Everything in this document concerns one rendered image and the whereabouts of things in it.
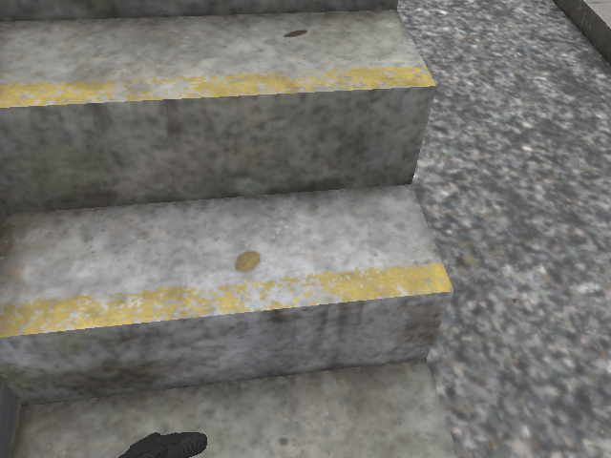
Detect robot left hand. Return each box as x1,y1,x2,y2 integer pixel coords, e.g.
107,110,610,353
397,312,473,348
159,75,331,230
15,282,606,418
118,432,207,458

